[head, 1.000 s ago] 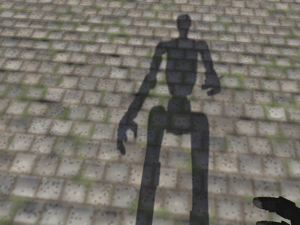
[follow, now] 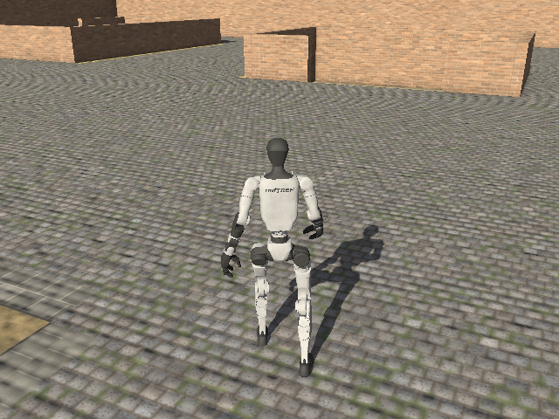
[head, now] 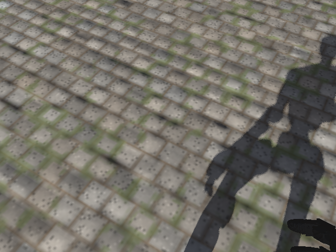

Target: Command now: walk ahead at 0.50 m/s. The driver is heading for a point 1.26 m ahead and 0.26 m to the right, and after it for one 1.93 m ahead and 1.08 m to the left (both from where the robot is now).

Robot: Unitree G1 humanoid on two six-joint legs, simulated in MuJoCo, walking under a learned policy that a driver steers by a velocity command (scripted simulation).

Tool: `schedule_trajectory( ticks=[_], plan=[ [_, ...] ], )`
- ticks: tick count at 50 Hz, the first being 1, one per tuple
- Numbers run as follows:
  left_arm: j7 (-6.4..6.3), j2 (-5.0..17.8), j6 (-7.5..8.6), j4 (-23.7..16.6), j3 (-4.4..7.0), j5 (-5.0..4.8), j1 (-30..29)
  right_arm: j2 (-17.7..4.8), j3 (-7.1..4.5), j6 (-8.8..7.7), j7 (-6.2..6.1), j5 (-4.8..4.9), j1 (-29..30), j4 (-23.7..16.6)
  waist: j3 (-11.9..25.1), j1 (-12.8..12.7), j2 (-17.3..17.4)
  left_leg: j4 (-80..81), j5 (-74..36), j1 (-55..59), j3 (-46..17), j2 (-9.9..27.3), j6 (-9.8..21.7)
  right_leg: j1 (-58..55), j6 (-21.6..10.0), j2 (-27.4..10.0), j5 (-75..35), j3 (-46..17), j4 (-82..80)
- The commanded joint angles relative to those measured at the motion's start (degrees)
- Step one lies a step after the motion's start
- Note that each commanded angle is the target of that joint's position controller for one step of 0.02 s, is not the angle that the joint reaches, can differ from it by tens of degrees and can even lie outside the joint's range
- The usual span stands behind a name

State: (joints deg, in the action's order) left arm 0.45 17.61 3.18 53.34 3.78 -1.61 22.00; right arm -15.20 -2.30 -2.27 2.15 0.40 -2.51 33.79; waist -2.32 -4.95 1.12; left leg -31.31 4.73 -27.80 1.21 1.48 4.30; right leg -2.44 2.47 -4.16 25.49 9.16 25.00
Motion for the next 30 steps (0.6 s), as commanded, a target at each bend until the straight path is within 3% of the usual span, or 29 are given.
schedule_trajectory(
  ticks=[1, 2, 3, 4, 5, 7, 9, 12, 16, 18, 21, 23, 24, 25, 26, 27, 28, 29, 30],
  plan=[
    [0.42, 0.33, 1.89, -5.49, -1.79, 1.27, 3.2, -18.05, -5.6, 0.07, -1.65, -0.9, -23.5, 2.01, 24.13, 9.84, 15.22, 8.59, 6.92, 51.46, -38.21, 22.7, 14.65, 38.12, -2.86, 5.01, 8.52, -8.2, 44.03],
    [0.62, 7.18, 2.54, -4.6, 0.06, -0.66, -1.27, -12.76, -4.47, -0.42, -1.41, -0.81, -23.03, 1.82, 21.88, 12.84, 7.33, 11.92, 12.05, 47.1, -38.18, 21.87, 12.99, 42.37, -3.32, 2.88, 8.39, -15.82, 49.57],
    [0.72, 8.36, 2.74, -6.53, 0.64, -1.75, -5.56, -10.84, -3.67, -0.9, -1.33, -0.63, -19.84, 2.45, 12.83, 11.66, 6.83, 12.99, 9.64, 40.1, -28.46, 19.73, 10.55, 45.91, -3.87, 0.41, 3.51, -14.68, 49.23],
    [0.37, 7.39, 2.62, -6.51, 0.55, -1.13, -7.24, -8.9, -3.09, -1.32, -1.16, -0.47, -16.27, 2.8, 8.68, 9.6, 4.09, 14.61, 5.97, 32.99, -22.03, 16.95, 8.84, 44.26, -3.76, -2.02, -1.65, -13.83, 46.21],
    [0.12, 6.83, 2.16, -6.21, 0.79, -0.27, -7.28, -7.11, -2.7, -1.74, -0.96, -0.65, -13.24, 2.95, 5.77, 7.69, 4.51, 16.66, 2.94, 27.41, -17.17, 14.88, 7.86, 42.02, -3.38, -3.41, -5.46, -13.83, 43.36],
    [-0.04, 4.61, 0.47, -4.78, 0.74, -0.37, -3.99, -5.31, -2.53, -2.98, -0.92, -1.14, -10.56, 3.57, 4.66, 4.91, 5.18, 20.74, -0.96, 21.48, -11.29, 13.31, 7.24, 36.46, -2.72, -4.44, -10.29, -14.41, 41.95],
    [-0.28, 2.8, -0.74, -4.99, 0.6, -0.34, -4.49, -5.46, -2.82, -4.0, -1.12, -1.28, -10.08, 4.97, 2.55, 3.95, 3.44, 23.07, -5.35, 19.52, -6.68, 13.24, 7.45, 37.64, -2.01, -4.31, -13.25, -15.03, 40.11],
    [-0.25, 2.18, -1.04, -6.44, 0.69, -0.01, -8.29, -6.1, -3.21, -4.29, -1.93, -1.76, -11.3, 6.98, 0.17, 4.49, 2.33, 24.42, -8.13, 21.03, -1.04, 12.7, 6.79, 42.03, -1.45, -3.57, -21.07, -16.51, 32.8],
    [1.17, 0.84, -0.59, -8.61, -0.04, 0.52, -14.85, -7.78, -3.63, -3.94, -2.73, -1.26, -12.35, 8.74, -2.2, 6.62, 1.27, 25.89, -8.61, 22.47, 5.61, 12.0, 5.18, 40.69, -2.15, -2.45, -30.44, -12.38, 19.8],
    [1.91, 0.14, -0.47, -10.7, -0.46, 1.06, -18.92, -8.58, -3.86, -3.16, -3.28, -0.95, -13.04, 9.73, -4.22, 7.7, 0.42, 23.59, -17.04, 24.09, 8.46, 12.35, 4.57, 40.24, -2.8, -1.6, -31.05, -9.83, 14.52],
    [3.23, 1.07, -0.46, -13.24, -0.06, 1.33, -20.03, -10.31, -4.38, -1.26, -4.12, 0.06, -13.83, 10.69, -1.99, 7.29, 2.19, 16.51, -31.64, 29.47, 10.32, 13.48, 3.25, 37.88, -4.24, 0.78, -26.39, -6.46, 11.1],
    [3.72, 3.38, -0.68, -13.19, 1.08, 1.26, -15.35, -11.74, -4.83, -0.12, -4.83, 0.93, -12.18, 10.1, 1.93, 4.37, 4.26, 7.85, -44.52, 31.66, 10.62, 13.37, 1.8, 31.85, -6.06, 4.27, -20.66, -3.94, 10.72],
    [3.6, 5.43, -0.77, -12.24, 2.15, 1.11, -10.09, -12.08, -4.94, 0.4, -5.02, 1.18, -11.17, 9.68, 4.88, 1.57, 4.14, 0.0, -46.33, 31.03, 10.73, 12.46, 0.67, 25.69, -7.41, 6.18, -19.94, -3.43, 9.05],
    [2.78, 8.26, -0.7, -10.72, 3.65, 1.23, -3.16, -11.31, -4.58, 0.49, -5.0, 1.45, -10.17, 9.25, 8.42, -2.34, 2.09, -11.67, -40.12, 27.05, 11.59, 9.67, -1.84, 15.3, -9.38, 7.72, -26.88, -4.39, 3.02],
    [1.16, 13.4, -1.11, -10.68, 4.81, 1.39, -0.57, -7.43, -3.24, -0.16, -4.6, -0.79, -13.34, 8.35, 13.13, -1.19, -8.39, -29.16, -7.3, 13.26, 11.27, 4.98, -5.79, 0.25, -13.03, -1.53, -50.92, -17.36, 4.26],
    [0.78, 17.18, -1.12, -13.76, 4.9, 2.47, -5.13, -2.86, -1.5, -1.01, -3.55, -2.12, -20.84, 6.84, 22.82, 5.55, -16.97, -51.39, 36.66, -6.95, 2.99, -6.59, -9.7, -16.96, -28.34, -17.39, -62.39, -46.16, 4.15],
    [1.26, 13.5, -1.32, -15.36, 4.16, 2.14, -4.52, -8.26, -2.44, -1.9, -2.73, -0.72, -16.91, 7.77, 29.01, 0.18, -6.29, -53.59, 34.36, -7.85, -8.19, -4.0, -8.19, -14.94, -27.73, -16.64, -54.26, -45.76, -0.29],
    [1.34, 10.78, -1.12, -16.0, 3.41, 1.63, -7.92, -9.0, -2.65, -1.91, -2.74, 1.03, -11.35, 5.79, 21.44, 0.74, -4.22, -50.83, 29.53, -10.23, -7.63, -1.84, -6.79, -8.51, -24.86, -13.87, -46.56, -38.52, -1.91],
    [1.22, 8.53, -1.14, -15.79, 2.89, 0.63, -10.94, -8.31, -2.65, -1.47, -3.56, 0.41, -9.58, 6.03, 13.27, 2.85, 0.25, -45.27, 25.43, -10.93, -6.52, 0.46, -6.84, 0.68, -21.48, -10.51, -41.09, -33.26, -3.73]
  ],
)
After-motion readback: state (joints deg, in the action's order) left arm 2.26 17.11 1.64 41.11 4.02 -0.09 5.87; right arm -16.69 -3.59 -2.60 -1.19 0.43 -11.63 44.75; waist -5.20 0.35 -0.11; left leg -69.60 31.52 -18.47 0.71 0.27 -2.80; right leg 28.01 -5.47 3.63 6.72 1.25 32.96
